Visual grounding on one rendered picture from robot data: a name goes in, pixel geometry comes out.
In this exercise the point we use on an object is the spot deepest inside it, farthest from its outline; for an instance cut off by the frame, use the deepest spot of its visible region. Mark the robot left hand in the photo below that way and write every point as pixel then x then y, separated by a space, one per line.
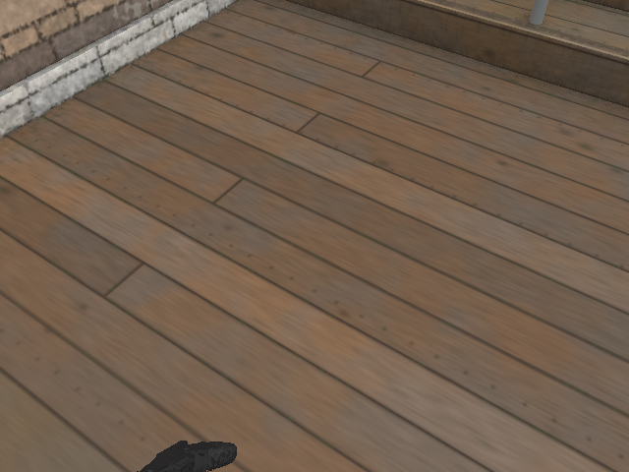
pixel 195 457

